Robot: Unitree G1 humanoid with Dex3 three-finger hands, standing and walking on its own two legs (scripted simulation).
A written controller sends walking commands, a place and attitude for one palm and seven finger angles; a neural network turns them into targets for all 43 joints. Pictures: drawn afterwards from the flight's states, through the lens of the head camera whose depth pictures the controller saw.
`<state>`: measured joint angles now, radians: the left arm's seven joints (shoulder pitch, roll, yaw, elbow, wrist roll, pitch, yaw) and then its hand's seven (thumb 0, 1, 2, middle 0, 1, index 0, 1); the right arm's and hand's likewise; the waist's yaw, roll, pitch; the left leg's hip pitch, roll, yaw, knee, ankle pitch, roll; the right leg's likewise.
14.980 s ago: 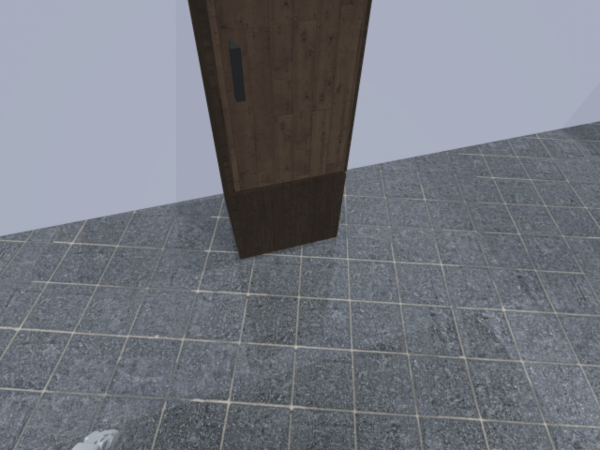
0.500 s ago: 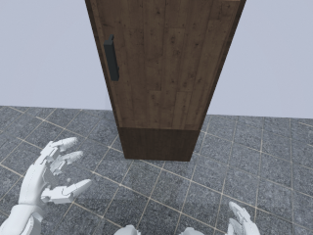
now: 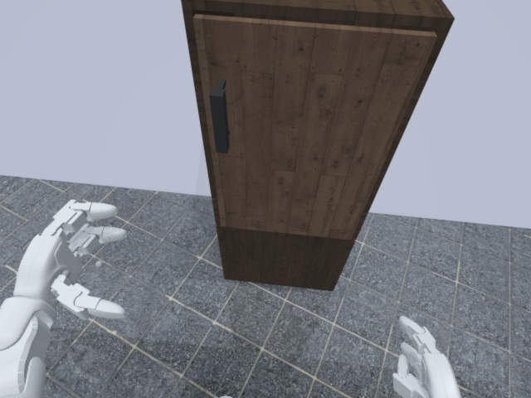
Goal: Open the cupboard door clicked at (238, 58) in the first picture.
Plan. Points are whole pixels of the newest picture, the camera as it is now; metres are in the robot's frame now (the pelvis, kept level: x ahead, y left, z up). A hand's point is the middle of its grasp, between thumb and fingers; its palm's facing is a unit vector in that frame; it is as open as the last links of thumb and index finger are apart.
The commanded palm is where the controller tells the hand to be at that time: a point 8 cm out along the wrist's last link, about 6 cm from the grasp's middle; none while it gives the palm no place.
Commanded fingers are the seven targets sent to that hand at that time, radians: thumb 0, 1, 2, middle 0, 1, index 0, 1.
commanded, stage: raise the hand with hooked fingers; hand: left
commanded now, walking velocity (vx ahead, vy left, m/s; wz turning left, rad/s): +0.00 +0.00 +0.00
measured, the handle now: (222, 116) +0.60 +0.14 +0.09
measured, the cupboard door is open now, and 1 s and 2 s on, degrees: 0 0 0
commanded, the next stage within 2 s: move the hooked fingers beside the handle in 0.76 s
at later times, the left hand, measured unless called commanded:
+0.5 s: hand (103, 231) +0.30 +0.25 +0.11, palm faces -0.03 -1.00 -0.03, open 14.0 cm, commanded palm +0.27 +0.30 +0.11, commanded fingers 0.00 -0.50 0.30 -0.30 -1.20 -0.30 -1.20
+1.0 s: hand (104, 234) +0.30 +0.25 +0.11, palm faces +0.01 -1.00 -0.02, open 14.0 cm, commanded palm +0.29 +0.30 +0.11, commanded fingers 0.00 -0.50 0.30 -0.30 -1.20 -0.30 -1.20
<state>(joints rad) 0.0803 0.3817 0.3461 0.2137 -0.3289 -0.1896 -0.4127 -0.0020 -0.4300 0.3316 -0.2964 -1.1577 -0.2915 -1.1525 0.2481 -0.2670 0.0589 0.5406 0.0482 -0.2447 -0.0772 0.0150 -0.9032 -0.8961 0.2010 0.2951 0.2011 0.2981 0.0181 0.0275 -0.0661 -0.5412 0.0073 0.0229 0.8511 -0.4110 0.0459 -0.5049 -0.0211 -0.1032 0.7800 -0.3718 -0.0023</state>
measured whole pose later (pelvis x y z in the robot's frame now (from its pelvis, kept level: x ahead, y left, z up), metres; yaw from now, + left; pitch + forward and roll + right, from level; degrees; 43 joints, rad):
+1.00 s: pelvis -0.01 -0.02 +0.01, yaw +0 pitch +4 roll -1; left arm -0.17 0.44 0.43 0.52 -0.33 -0.19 -0.53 -0.01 -0.50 0.30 -0.30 -1.20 -0.30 -1.20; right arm 0.27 -0.29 0.06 0.58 0.05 -0.20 -0.10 0.02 -0.90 -0.90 0.20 0.30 0.20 0.30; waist 0.01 0.02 -0.03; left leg -0.48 0.02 0.02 0.76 -0.36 0.02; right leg -0.46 0.00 -0.10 0.72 -0.33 -0.03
